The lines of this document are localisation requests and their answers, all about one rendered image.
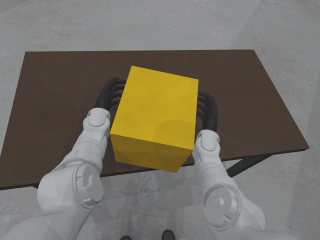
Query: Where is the robot left upper arm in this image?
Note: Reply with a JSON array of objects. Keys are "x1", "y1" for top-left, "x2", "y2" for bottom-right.
[{"x1": 0, "y1": 163, "x2": 104, "y2": 240}]

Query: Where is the robot right forearm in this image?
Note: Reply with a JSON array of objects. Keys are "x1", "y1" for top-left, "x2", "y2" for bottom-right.
[{"x1": 192, "y1": 129, "x2": 244, "y2": 206}]

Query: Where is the robot left forearm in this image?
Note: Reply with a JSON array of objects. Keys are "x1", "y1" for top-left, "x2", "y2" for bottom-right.
[{"x1": 37, "y1": 108, "x2": 111, "y2": 208}]

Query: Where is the table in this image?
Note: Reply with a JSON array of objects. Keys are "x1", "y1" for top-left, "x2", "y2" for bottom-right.
[{"x1": 0, "y1": 49, "x2": 310, "y2": 191}]

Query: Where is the right robot hand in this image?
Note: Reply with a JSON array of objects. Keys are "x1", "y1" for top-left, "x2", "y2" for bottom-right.
[{"x1": 196, "y1": 91, "x2": 218, "y2": 132}]

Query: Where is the robot right upper arm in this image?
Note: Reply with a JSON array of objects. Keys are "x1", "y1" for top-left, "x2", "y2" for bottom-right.
[{"x1": 202, "y1": 187, "x2": 299, "y2": 240}]

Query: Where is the left robot hand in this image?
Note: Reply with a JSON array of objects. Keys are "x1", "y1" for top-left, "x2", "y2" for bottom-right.
[{"x1": 94, "y1": 77, "x2": 126, "y2": 111}]

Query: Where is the robot right foot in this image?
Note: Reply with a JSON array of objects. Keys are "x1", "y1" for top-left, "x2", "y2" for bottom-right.
[{"x1": 162, "y1": 229, "x2": 175, "y2": 240}]

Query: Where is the carton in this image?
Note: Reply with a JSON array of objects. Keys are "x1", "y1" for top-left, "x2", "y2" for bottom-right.
[{"x1": 110, "y1": 66, "x2": 199, "y2": 173}]

